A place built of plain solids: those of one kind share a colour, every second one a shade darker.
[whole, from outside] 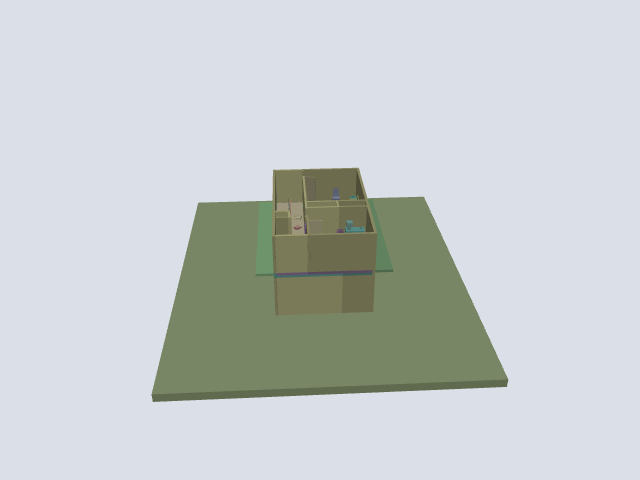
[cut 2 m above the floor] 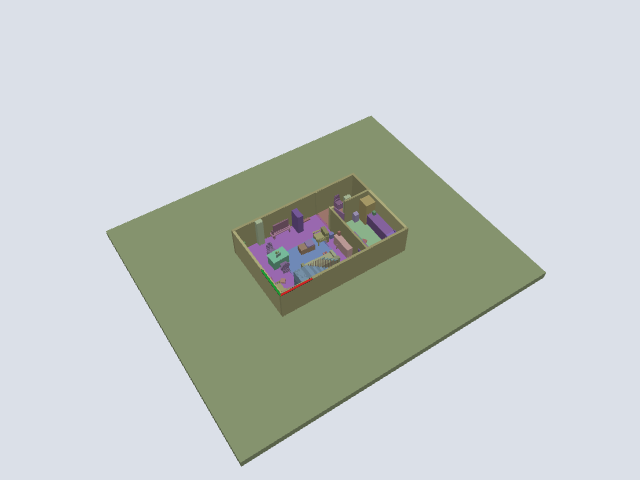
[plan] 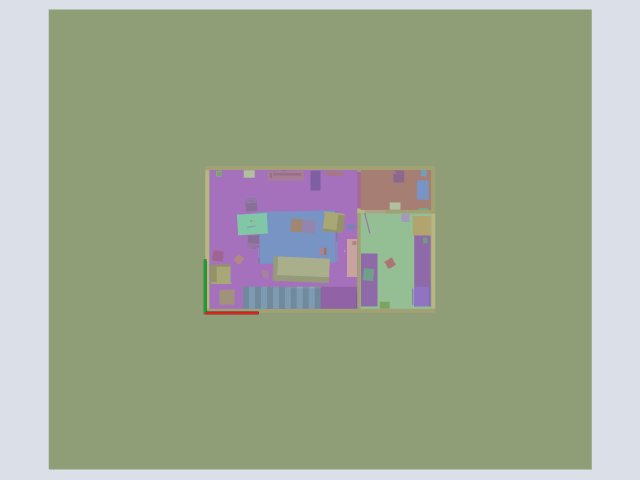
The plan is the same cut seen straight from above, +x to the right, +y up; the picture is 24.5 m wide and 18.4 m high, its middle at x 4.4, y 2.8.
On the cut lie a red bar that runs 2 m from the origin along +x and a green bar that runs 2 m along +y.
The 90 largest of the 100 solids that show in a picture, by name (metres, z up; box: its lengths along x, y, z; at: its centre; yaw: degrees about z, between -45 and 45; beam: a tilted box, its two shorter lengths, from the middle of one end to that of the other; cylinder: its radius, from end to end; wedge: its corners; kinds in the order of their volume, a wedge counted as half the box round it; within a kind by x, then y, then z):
{
 "under_1": {"box": [20.82, 17.64, 0.5], "at": [4.41, 2.82, -0.33]},
 "wall_1": {"box": [0.16, 1.73, 2.34], "at": [0.08, 1.02, 3.97]},
 "wall_2": {"box": [0.16, 5.32, 2.79], "at": [0.08, 2.82, 1.1]},
 "wall_3": {"box": [0.16, 3.46, 2.34], "at": [0.08, 3.75, 3.97]},
 "wall_4": {"box": [4.56, 0.13, 2.34], "at": [3.39, 1.96, 3.97]},
 "wall_5": {"box": [8.82, 0.16, 5.44], "at": [4.41, 0.08, 2.42]},
 "wall_6": {"box": [8.82, 0.16, 5.44], "at": [4.41, 5.56, 2.42]},
 "wall_7": {"box": [0.13, 1.72, 2.34], "at": [4.78, 2.88, 3.97]},
 "wall_8": {"box": [0.13, 1.61, 2.34], "at": [4.78, 4.67, 3.97]},
 "wall_9": {"box": [0.89, 0.13, 2.34], "at": [5.16, 3.81, 3.97]},
 "wall_10": {"box": [0.13, 1.72, 2.34], "at": [5.54, 2.88, 3.97]},
 "wall_11": {"box": [0.13, 1.61, 2.34], "at": [5.54, 4.67, 3.97]},
 "wall_12": {"box": [0.13, 3.66, 2.79], "at": [5.89, 1.99, 1.1]},
 "wall_13": {"box": [0.13, 0.06, 2.79], "at": [5.89, 5.45, 1.1]},
 "wall_14": {"box": [0.13, 0.72, 2.34], "at": [5.91, 0.52, 3.97]},
 "wall_15": {"box": [0.89, 0.13, 2.34], "at": [6.29, 0.94, 3.97]},
 "wall_16": {"box": [0.13, 0.72, 2.34], "at": [6.67, 0.52, 3.97]},
 "wall_17": {"box": [2.35, 0.13, 2.34], "at": [7.64, 1.96, 3.97]},
 "wall_18": {"box": [1.9, 0.13, 2.79], "at": [7.87, 3.88, 1.1]},
 "wall_19": {"box": [0.16, 1.73, 2.34], "at": [8.74, 1.02, 3.97]},
 "wall_20": {"box": [0.16, 3.66, 2.79], "at": [8.74, 1.99, 1.1]},
 "wall_21": {"box": [0.16, 3.46, 2.34], "at": [8.74, 3.75, 3.97]},
 "wall_22": {"box": [0.16, 1.53, 2.79], "at": [8.74, 4.71, 1.1]},
 "stair_1": {"box": [0.23, 0.85, 2.89], "at": [1.56, 0.58, 1.15]},
 "stair_2": {"box": [0.46, 0.85, 2.69], "at": [1.68, 0.58, 1.05]},
 "stair_3": {"box": [0.69, 0.85, 2.49], "at": [1.79, 0.58, 0.95]},
 "stair_4": {"box": [0.92, 0.85, 2.29], "at": [1.91, 0.58, 0.85]},
 "stair_5": {"box": [1.15, 0.85, 2.1], "at": [2.02, 0.58, 0.75]},
 "stair_6": {"box": [1.38, 0.85, 1.9], "at": [2.14, 0.58, 0.65]},
 "stair_7": {"box": [1.61, 0.85, 1.7], "at": [2.25, 0.58, 0.55]},
 "stair_8": {"box": [1.84, 0.85, 1.5], "at": [2.37, 0.58, 0.45]},
 "stair_9": {"box": [2.06, 0.85, 1.3], "at": [2.48, 0.58, 0.35]},
 "stair_10": {"box": [2.29, 0.85, 1.1], "at": [2.6, 0.58, 0.25]},
 "stair_11": {"box": [2.52, 0.85, 0.9], "at": [2.71, 0.58, 0.15]},
 "stair_12": {"box": [2.75, 0.85, 0.7], "at": [2.83, 0.58, 0.05]},
 "stair_13": {"box": [2.98, 0.85, 0.5], "at": [2.94, 0.58, -0.05]},
 "floor_living_1": {"box": [1.29, 0.85, 0.5], "at": [0.81, 0.58, -0.25]},
 "floor_living_2": {"box": [5.67, 4.47, 0.5], "at": [3.0, 3.25, -0.25]},
 "floor_living_3": {"box": [1.4, 0.85, 0.5], "at": [5.13, 0.58, -0.25]},
 "floor_kitchen_1": {"box": [2.7, 3.66, 0.5], "at": [7.31, 1.99, -0.25]},
 "upper_floor_next_1": {"box": [8.82, 1.0, 0.16], "at": [4.41, -0.5, 2.71]},
 "upper_floor_next_2": {"box": [8.82, 1.0, 0.16], "at": [4.41, 6.14, 2.71]},
 "floor_hall_1": {"box": [2.7, 1.53, 0.5], "at": [7.31, 4.71, -0.25]},
 "upper_floor_landing_1": {"box": [1.29, 0.85, 0.16], "at": [0.81, 0.58, 2.71]},
 "upper_floor_landing_2": {"box": [6.44, 0.88, 0.16], "at": [3.38, 1.45, 2.71]},
 "counter_run_1": {"box": [0.64, 2.03, 0.038], "at": [6.29, 1.26, 0.9]},
 "counter_run_2": {"box": [0.64, 1.96, 0.038], "at": [8.33, 1.99, 0.9]},
 "counter_run_3": {"box": [0.61, 1.96, 0.78], "at": [8.35, 1.99, 0.49]},
 "sofa_1": {"box": [0.17, 0.92, 0.18], "at": [2.69, 1.72, 0.54], "yaw": -2.5},
 "sofa_2": {"box": [2.16, 0.23, 0.39], "at": [3.67, 1.31, 0.65], "yaw": -2.5},
 "sofa_3": {"box": [2.16, 0.93, 0.34], "at": [3.68, 1.67, 0.28], "yaw": -2.5},
 "sofa_4": {"box": [0.17, 0.92, 0.18], "at": [4.68, 1.63, 0.54], "yaw": -2.5},
 "fridge_1": {"box": [0.7, 0.75, 1.72], "at": [8.3, 3.35, 0.86]},
 "kitchen_table_1": {"box": [1.06, 0.71, 0.72], "at": [1.81, 3.41, 0.36], "yaw": 3.5},
 "kitchen_table_2": {"box": [1.15, 0.8, 0.028], "at": [1.81, 3.41, 0.74], "yaw": 3.5},
 "chest_drawers_1": {"box": [0.5, 1.13, 1.0], "at": [5.86, 4.79, 3.29]},
 "rug_1": {"box": [2.9, 2.0, 0.08], "at": [3.54, 2.91, -0.03], "yaw": 1.1},
 "rug_2": {"box": [0.45, 0.75, 0.08], "at": [8.34, 4.71, -0.03], "yaw": 0.3},
 "billy_1": {"box": [0.42, 0.28, 2.02], "at": [1.69, 5.33, 1.01]},
 "billy_2": {"box": [0.42, 0.28, 2.02], "at": [7.28, 4.1, 1.01]},
 "range_cooker_1": {"box": [0.65, 0.76, 0.94], "at": [8.32, 0.63, 0.47]},
 "cube_shelf_1": {"box": [0.39, 1.46, 0.76], "at": [5.62, 2.11, 0.38]},
 "flat_shelf_1": {"box": [0.39, 0.76, 1.46], "at": [4.22, 5.08, 0.73]},
 "armchair_frame_1": {"box": [0.26, 0.62, 0.41], "at": [0.32, 1.49, 0.61]},
 "armchair_frame_2": {"box": [0.74, 0.63, 0.18], "at": [0.6, 1.49, 0.32]},
 "armchair_frame_3": {"box": [0.74, 0.63, 0.18], "at": [4.91, 3.48, 0.32], "yaw": -6.9},
 "armchair_frame_4": {"box": [0.26, 0.62, 0.41], "at": [5.19, 3.45, 0.61], "yaw": -6.9},
 "wall_band_1": {"box": [0.16, 3.66, 0.31], "at": [8.74, 1.99, 2.64]},
 "wall_band_2": {"box": [0.16, 1.53, 0.31], "at": [8.74, 4.71, 2.64]},
 "trunk_1": {"box": [0.95, 0.5, 0.42], "at": [3.75, 3.33, 0.21], "yaw": -5.5},
 "leaf_bedroom_door_1": {"box": [0.05, 0.8, 1.98], "at": [0.49, 2.38, 3.78], "yaw": -27.0},
 "leaf_bedroom_door_2": {"box": [0.05, 0.8, 1.98], "at": [6.48, 2.42, 3.78], "yaw": -1.0},
 "wall_foot_1": {"box": [0.16, 1.73, 0.17], "at": [8.74, 1.02, 2.72]},
 "wall_foot_2": {"box": [0.16, 3.46, 0.17], "at": [8.74, 3.75, 2.72]},
 "floor_gap_hall_living_1": {"box": [0.13, 1.41, 0.5], "at": [5.89, 4.71, -0.25]},
 "tv_stand_1": {"box": [1.4, 0.37, 0.046], "at": [3.08, 5.26, 0.36]},
 "tv_stand_2": {"box": [1.08, 0.09, 0.63], "at": [3.14, 5.31, 0.74]},
 "chair_bentwood_1": {"box": [0.41, 0.47, 0.43], "at": [7.42, 5.22, 0.21]},
 "leaf_kitchen_door_1": {"box": [0.05, 0.8, 1.98], "at": [6.22, 3.43, 0.99], "yaw": 14.0},
 "kitchen_bin_1": {"box": [0.31, 0.31, 0.65], "at": [7.68, 3.65, 0.33]},
 "floor_gap_kitchen_door_1": {"box": [0.8, 0.13, 0.5], "at": [6.52, 3.88, -0.25]},
 "microwave_1": {"box": [0.4, 0.47, 0.28], "at": [6.26, 1.47, 1.05], "yaw": -5.0},
 "plant_fern_1": {"box": [0.57, 0.57, 0.13], "at": [0.83, 0.6, 0.88]},
 "table_lamp_1": {"box": [0.37, 0.36, 0.2], "at": [5.88, 4.45, 4.19], "yaw": 0.5},
 "hifi_speaker_1": {"box": [0.29, 0.23, 0.4], "at": [5.57, 3.29, 0.2]},
 "trunk_set_1": {"box": [0.5, 0.48, 0.1], "at": [3.97, 3.31, 0.47], "yaw": -5.5},
 "water_case_1": {"box": [0.4, 0.26, 0.2], "at": [6.88, 0.31, 0.1]},
 "yoga_roll_1": {"box": [0.65, 0.16, 0.12], "at": [4.97, 5.35, 0.06]},
 "pizza_box_1": {"box": [0.33, 0.33, 0.1], "at": [7.09, 1.91, 0.0], "yaw": 30.6},
 "shoes_1": {"box": [0.29, 0.3, 0.11], "at": [1.29, 2.06, 0.06], "yaw": -38.6}
}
